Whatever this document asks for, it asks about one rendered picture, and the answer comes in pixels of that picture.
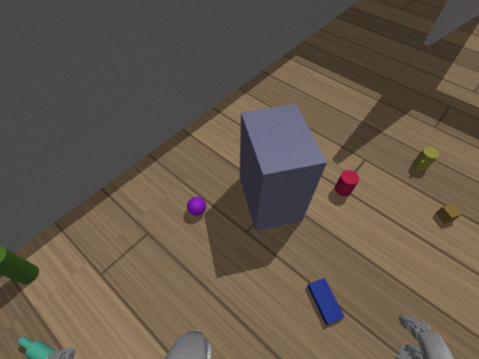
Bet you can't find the right robot hand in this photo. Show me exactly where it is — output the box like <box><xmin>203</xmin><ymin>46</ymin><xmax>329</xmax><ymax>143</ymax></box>
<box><xmin>394</xmin><ymin>315</ymin><xmax>454</xmax><ymax>359</ymax></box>

